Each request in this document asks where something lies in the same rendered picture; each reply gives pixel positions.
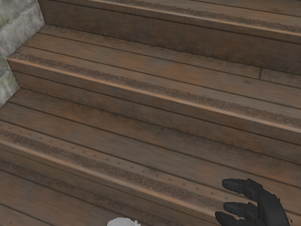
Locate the robot right hand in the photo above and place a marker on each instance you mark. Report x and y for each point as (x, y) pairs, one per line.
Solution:
(268, 212)

